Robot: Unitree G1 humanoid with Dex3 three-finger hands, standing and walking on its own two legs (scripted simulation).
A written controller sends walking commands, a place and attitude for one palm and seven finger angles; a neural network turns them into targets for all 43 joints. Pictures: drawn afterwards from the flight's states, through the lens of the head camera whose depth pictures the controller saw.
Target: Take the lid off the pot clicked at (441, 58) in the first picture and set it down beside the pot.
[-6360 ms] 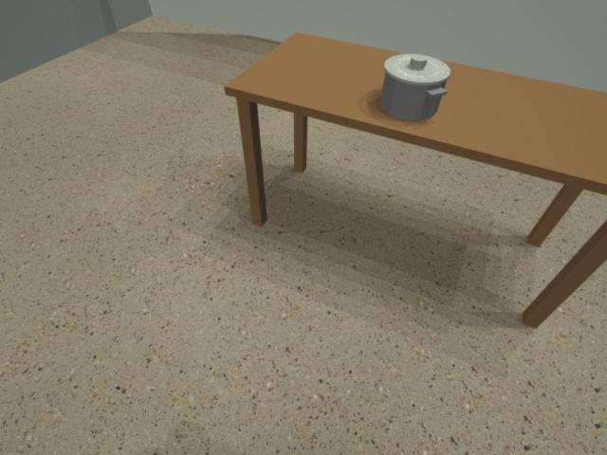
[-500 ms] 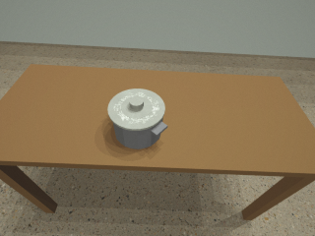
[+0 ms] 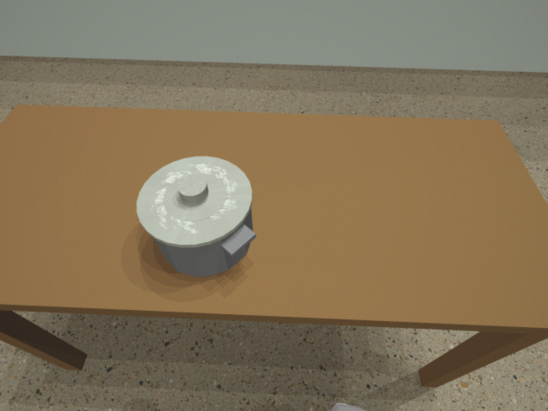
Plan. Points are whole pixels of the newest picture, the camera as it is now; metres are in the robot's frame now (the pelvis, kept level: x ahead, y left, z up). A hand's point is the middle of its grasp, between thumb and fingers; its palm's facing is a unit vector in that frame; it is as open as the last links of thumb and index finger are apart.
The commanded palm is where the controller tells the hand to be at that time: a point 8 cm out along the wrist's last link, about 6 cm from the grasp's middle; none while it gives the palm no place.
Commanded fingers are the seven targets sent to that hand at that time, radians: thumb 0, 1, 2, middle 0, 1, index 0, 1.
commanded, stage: come to a stop and stand still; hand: left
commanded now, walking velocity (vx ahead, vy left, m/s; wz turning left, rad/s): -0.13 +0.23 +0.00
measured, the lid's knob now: (193, 188) +0.42 +0.15 +0.07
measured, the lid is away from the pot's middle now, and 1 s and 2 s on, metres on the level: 0.00 0.00 0.00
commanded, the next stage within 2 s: look again from close up in 1.50 s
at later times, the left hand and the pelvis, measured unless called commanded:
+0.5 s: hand out of the picture +0.01 +0.18 -0.15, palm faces +0.01 -0.97 -0.25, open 7.4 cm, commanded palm none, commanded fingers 0.00 0.90 0.90 -0.20 -0.30 -0.20 -0.30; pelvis -0.01 -0.01 +0.02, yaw -1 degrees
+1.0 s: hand out of the picture +0.03 +0.15 -0.15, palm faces -0.02 -0.98 -0.22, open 7.3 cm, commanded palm none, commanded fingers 0.00 0.90 0.90 -0.20 -0.30 -0.20 -0.30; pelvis +0.01 -0.02 +0.02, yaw -1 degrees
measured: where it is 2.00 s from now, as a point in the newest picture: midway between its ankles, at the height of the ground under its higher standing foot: outside the picture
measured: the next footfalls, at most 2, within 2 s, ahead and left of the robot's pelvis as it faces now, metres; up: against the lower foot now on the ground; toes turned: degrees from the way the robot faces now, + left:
left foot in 0.10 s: +0.03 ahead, +0.10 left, +0.00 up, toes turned +3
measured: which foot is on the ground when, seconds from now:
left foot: up 0.00-0.08, down 0.10-1.00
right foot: down 0.00-1.00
